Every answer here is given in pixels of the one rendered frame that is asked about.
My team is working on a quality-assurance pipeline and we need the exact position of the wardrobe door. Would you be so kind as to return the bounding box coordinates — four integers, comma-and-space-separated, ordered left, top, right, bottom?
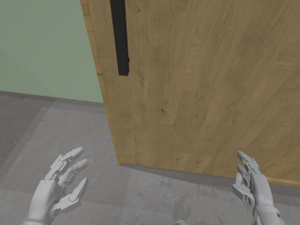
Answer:
87, 0, 300, 179
259, 136, 300, 182

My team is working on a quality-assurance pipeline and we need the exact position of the robot right forearm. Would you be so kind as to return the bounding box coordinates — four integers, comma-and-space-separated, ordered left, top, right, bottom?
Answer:
253, 204, 286, 225

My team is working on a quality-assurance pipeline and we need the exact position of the robot right hand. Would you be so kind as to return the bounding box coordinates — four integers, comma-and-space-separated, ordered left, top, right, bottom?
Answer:
232, 151, 274, 208

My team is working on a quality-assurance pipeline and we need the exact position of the robot left hand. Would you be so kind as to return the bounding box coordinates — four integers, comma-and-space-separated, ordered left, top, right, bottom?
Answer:
27, 147, 89, 225

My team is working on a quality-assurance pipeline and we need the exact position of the robot right shin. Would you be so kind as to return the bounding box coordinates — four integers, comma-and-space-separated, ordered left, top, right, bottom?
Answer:
175, 219, 186, 223

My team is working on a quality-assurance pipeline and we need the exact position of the handle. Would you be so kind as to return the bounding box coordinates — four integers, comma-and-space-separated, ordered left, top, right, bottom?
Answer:
110, 0, 129, 76

